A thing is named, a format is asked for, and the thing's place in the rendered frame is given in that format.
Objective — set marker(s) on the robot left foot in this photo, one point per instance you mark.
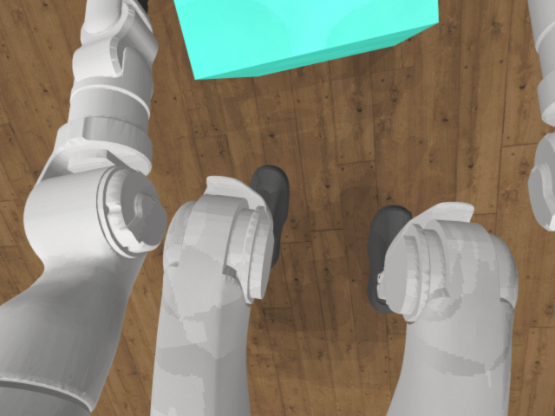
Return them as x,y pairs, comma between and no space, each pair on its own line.
272,184

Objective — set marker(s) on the carton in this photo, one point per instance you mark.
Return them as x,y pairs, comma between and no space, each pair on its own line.
246,38

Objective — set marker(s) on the robot right upper arm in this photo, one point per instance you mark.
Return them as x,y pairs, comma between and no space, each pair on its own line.
541,183

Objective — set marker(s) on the robot right shin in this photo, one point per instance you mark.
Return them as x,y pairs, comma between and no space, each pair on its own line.
455,211

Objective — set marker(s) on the left robot forearm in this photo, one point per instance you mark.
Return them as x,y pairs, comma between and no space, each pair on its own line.
111,96

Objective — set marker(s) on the robot left upper arm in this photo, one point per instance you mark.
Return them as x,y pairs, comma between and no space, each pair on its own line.
92,230

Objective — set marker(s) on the right robot forearm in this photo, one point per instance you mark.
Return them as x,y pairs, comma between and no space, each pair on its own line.
542,15

